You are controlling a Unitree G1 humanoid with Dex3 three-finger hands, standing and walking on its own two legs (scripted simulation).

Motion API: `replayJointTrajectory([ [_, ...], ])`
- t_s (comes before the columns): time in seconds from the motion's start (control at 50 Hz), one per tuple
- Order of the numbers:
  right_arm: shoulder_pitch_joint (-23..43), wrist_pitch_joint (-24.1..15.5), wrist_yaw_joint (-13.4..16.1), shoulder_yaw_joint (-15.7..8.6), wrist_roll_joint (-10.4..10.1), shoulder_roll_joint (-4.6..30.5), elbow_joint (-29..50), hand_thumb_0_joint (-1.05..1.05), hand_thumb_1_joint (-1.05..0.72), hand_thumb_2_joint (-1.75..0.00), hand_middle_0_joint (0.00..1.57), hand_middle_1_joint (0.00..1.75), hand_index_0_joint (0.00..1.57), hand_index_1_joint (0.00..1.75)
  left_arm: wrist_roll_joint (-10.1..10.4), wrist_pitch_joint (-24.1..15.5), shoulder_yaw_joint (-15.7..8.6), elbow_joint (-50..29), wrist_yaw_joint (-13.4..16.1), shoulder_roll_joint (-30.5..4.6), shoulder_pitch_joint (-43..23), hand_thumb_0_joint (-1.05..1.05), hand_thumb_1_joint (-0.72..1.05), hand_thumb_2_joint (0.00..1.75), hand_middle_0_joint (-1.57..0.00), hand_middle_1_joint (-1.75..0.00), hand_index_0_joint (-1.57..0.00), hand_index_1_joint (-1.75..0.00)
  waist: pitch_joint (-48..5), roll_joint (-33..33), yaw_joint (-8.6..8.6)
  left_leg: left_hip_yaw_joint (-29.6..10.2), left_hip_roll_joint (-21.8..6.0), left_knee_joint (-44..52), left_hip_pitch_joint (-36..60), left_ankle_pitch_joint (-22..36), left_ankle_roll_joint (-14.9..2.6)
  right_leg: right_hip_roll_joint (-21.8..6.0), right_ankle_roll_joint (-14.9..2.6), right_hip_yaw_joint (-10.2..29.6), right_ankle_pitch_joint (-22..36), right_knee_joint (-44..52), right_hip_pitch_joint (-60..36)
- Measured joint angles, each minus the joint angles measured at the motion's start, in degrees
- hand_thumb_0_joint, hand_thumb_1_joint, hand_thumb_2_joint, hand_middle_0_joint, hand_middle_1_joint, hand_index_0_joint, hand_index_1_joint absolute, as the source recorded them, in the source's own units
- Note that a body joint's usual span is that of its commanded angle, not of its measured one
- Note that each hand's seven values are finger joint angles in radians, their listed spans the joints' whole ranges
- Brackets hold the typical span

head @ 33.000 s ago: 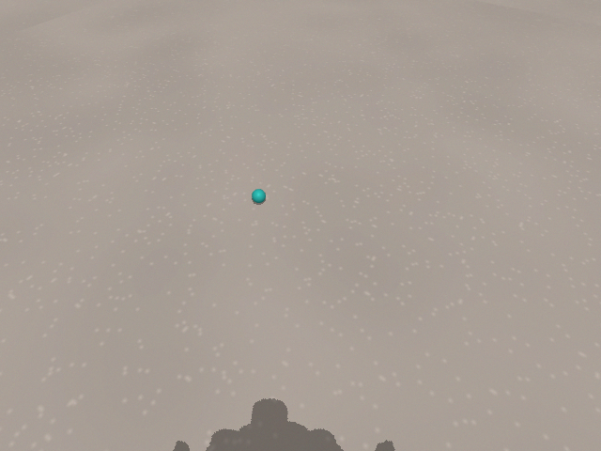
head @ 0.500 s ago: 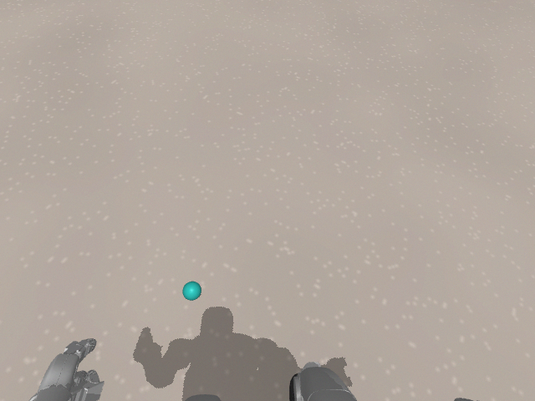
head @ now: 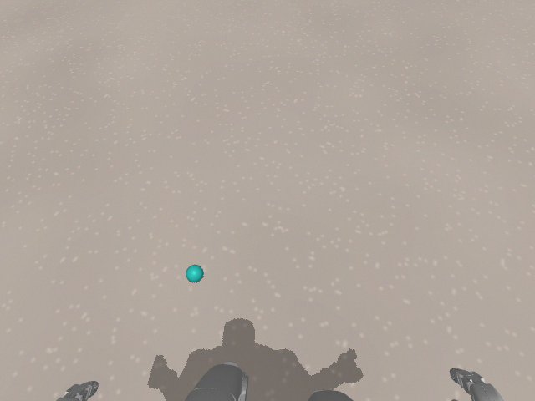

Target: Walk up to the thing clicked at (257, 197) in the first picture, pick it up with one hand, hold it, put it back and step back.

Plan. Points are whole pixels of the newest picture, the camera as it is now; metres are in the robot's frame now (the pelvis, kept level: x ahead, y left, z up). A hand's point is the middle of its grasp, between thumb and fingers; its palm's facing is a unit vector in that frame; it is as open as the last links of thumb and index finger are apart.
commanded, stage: step back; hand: left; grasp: from above
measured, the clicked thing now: (194, 273) +0.59 +0.31 -0.72
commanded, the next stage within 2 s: none
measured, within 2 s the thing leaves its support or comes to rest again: neither
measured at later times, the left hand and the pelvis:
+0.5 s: hand out of the picture -0.08 +0.28 -0.15, palm faces +0.07 -0.93 -0.37, open 7.4 cm; pelvis -0.16 +0.00 +0.01, yaw +3 degrees
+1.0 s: hand out of the picture -0.25 +0.23 -0.13, palm faces +0.09 -0.89 -0.45, open 7.4 cm; pelvis -0.33 -0.05 +0.00, yaw +6 degrees
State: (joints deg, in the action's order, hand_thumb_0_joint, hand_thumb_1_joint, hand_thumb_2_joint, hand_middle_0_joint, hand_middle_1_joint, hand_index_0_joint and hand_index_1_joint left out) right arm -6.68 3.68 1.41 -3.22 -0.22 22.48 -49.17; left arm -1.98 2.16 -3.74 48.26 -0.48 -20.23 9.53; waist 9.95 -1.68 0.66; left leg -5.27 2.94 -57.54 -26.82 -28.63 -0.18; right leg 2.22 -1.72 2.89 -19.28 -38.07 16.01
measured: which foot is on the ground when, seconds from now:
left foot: up 0.00-0.26, down 0.28-0.70, up 0.72-1.00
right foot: down 0.00-0.30, up 0.32-0.66, down 0.68-1.00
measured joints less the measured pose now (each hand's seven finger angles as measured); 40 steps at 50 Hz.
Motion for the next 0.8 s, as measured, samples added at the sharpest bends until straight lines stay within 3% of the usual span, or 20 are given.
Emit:
replayJointTrajectory([
  [0.04,-0.82,-0.34,0.12,0.21,-0.42,0.36,-0.06,0.00,-0.90,-0.90,0.20,0.30,0.20,0.30,0.06,0.15,0.20,-0.55,0.22,0.57,0.20,0.01,0.90,0.90,-0.20,-0.30,-0.20,-0.30,-0.85,0.11,0.19,-1.89,2.77,-6.48,-0.67,-0.05,0.24,-0.80,0.09,0.11,1.91,1.82,0.51],
  [0.1,-2.51,-0.88,0.32,0.54,-0.38,0.90,-0.09,0.00,-0.90,-0.90,0.20,0.30,0.20,0.30,-0.14,0.29,0.25,-1.99,0.62,0.91,-0.52,0.01,0.90,0.90,-0.21,-0.30,-0.20,-0.30,-1.46,0.07,0.24,-2.37,3.84,-8.56,0.87,-0.08,1.11,-1.51,0.07,-0.65,4.18,3.45,1.82],
  [0.22,-4.48,-0.77,0.14,0.53,0.44,0.87,-0.71,0.00,-0.90,-0.90,0.20,0.30,0.20,0.30,-0.15,-0.02,0.52,-5.52,1.19,0.37,-2.93,0.01,0.90,0.90,-0.21,-0.30,-0.20,-0.30,-0.34,0.96,0.03,1.22,0.64,7.92,8.50,-0.94,1.19,-3.04,0.57,-3.40,6.91,2.60,5.59],
  [0.26,-4.88,-1.17,-0.27,0.39,0.73,0.61,-0.65,0.00,-0.90,-0.90,0.20,0.30,0.20,0.30,0.14,0.40,0.71,-5.99,1.04,-0.33,-3.38,0.00,0.90,0.90,-0.21,-0.30,-0.20,-0.30,-0.14,1.69,-0.39,3.00,-0.57,17.04,11.90,3.63,0.18,-3.65,1.13,-4.14,7.25,0.94,7.41],
  [0.3,-4.76,-1.53,-0.62,0.07,1.50,-0.49,-0.96,0.00,-0.90,-0.90,0.20,0.30,0.20,0.30,0.36,1.06,0.60,-5.49,0.92,-1.32,-3.88,0.00,0.90,0.90,-0.21,-0.30,-0.20,-0.30,0.73,4.09,-0.28,4.29,0.51,19.83,12.66,7.89,-1.15,-4.65,1.39,-2.88,5.94,-1.38,8.91],
  [0.36,-5.00,-1.64,-1.48,0.57,2.20,-1.22,-0.77,0.00,-0.90,-0.90,0.20,0.30,0.20,0.30,0.47,2.15,-0.01,-3.15,1.29,-1.49,-3.15,0.01,0.90,0.90,-0.20,-0.30,-0.20,-0.30,0.33,3.73,-1.02,3.81,-0.87,19.17,11.36,8.89,-1.77,0.84,1.24,2.10,-8.52,-14.57,12.16],
  [0.42,-4.96,-1.68,-1.16,1.06,2.40,-2.10,-0.73,0.00,-0.90,-0.90,0.20,0.30,0.20,0.30,1.03,2.33,-0.69,-1.80,1.36,-2.16,-1.81,0.01,0.90,0.90,-0.20,-0.30,-0.20,-0.30,-0.69,4.11,-0.78,3.80,-2.08,22.01,10.82,11.92,-1.48,5.14,1.13,5.84,-9.46,-28.38,13.84],
  [0.48,-3.89,-1.71,-0.82,0.80,2.16,-2.31,0.12,0.00,-0.90,-0.90,0.20,0.30,0.20,0.30,0.83,1.92,-1.26,-1.30,1.20,-2.60,0.11,0.01,0.90,0.90,-0.20,-0.30,-0.20,-0.30,-1.00,4.19,0.09,4.49,-3.12,23.83,9.62,14.49,-1.42,5.57,2.47,6.49,-8.57,-33.39,12.06],
  [0.58,-0.87,-2.24,-0.53,0.45,1.86,-1.80,2.90,0.00,-0.90,-0.90,0.20,0.30,0.20,0.30,0.47,1.96,-1.27,0.01,0.78,-3.01,2.51,0.01,0.90,0.90,-0.20,-0.30,-0.20,-0.30,-0.25,3.30,0.96,5.86,-5.26,23.53,6.13,17.39,-1.02,2.04,3.99,4.42,-10.04,-22.88,4.84],
  [0.66,1.24,-1.46,-0.89,0.42,1.92,-0.49,4.30,0.00,-0.90,-0.90,0.20,0.30,0.20,0.30,0.50,1.34,-0.81,1.31,0.13,-2.90,3.14,0.01,0.90,0.90,-0.20,-0.30,-0.20,-0.30,-0.30,1.98,1.34,6.39,-6.80,21.15,1.81,19.12,0.58,-1.07,2.75,0.87,-6.55,-4.97,-2.45],
  [0.7,2.12,-0.66,-0.94,0.05,1.59,0.90,3.87,0.00,-0.90,-0.90,0.20,0.30,0.20,0.30,0.06,0.68,-0.74,2.31,0.10,-1.53,2.99,0.01,0.90,0.90,-0.20,-0.30,-0.20,-0.30,0.06,-1.24,1.07,4.20,-8.18,18.79,-0.52,18.84,0.60,0.44,1.78,-1.14,-5.54,0.10,-4.25],
  [0.72,2.04,-0.23,-0.66,-0.31,1.32,1.12,3.21,0.00,-0.90,-0.90,0.20,0.30,0.20,0.30,-0.22,0.64,-0.53,2.36,-0.13,-0.87,3.23,0.01,0.90,0.90,-0.20,-0.30,-0.20,-0.30,-0.09,-2.14,0.85,1.77,-6.86,16.81,-1.60,13.80,0.32,0.70,1.44,-1.83,-4.92,-0.49,-3.60],
  [0.76,1.00,0.61,-0.12,-0.49,0.97,0.62,1.82,0.00,-0.90,-0.90,0.20,0.30,0.20,0.30,-0.53,0.62,-0.07,1.89,-0.37,-0.47,4.45,0.01,0.90,0.90,-0.20,-0.30,-0.20,-0.30,-1.35,-0.64,2.07,-0.93,-1.87,7.38,-3.91,4.26,0.58,-0.86,0.84,-0.76,-3.73,-1.42,-1.75],
  [0.8,-0.51,0.60,-0.01,-0.32,0.45,0.75,1.17,0.00,-0.90,-0.90,0.20,0.30,0.20,0.30,-0.58,0.70,0.28,1.73,-0.01,0.10,5.11,0.01,0.90,0.90,-0.20,-0.30,-0.20,-0.30,-2.24,0.10,2.29,-2.68,2.14,-1.74,-5.09,2.36,0.59,-2.25,0.81,-0.37,-1.84,-0.13,-1.06],
])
